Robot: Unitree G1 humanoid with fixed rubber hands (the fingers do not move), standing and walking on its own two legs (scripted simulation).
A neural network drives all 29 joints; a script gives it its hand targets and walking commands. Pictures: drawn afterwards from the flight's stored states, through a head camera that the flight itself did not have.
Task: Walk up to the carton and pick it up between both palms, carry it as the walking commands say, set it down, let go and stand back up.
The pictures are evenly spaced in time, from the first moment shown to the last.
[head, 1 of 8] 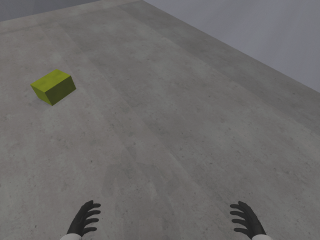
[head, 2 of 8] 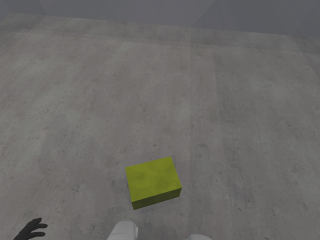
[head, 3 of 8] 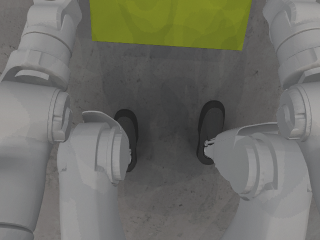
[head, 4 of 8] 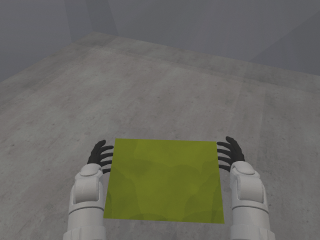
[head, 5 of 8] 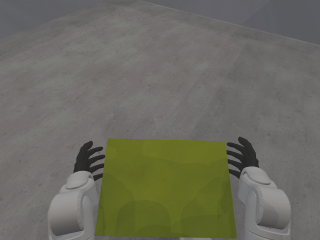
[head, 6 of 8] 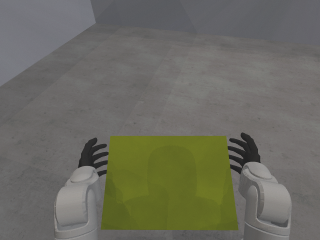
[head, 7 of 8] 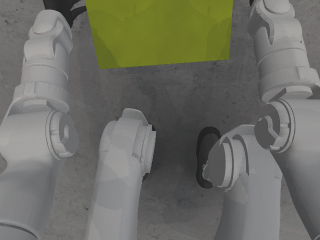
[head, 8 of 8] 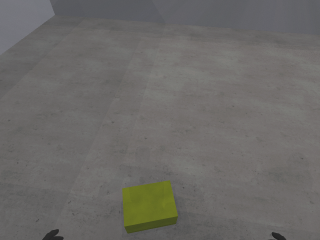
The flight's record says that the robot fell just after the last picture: no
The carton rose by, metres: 0.70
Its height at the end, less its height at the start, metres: +0.00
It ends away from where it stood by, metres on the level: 2.03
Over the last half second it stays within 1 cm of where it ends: yes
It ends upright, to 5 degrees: yes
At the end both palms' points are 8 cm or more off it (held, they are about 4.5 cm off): yes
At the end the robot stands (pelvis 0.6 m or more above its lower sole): yes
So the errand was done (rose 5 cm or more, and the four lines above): yes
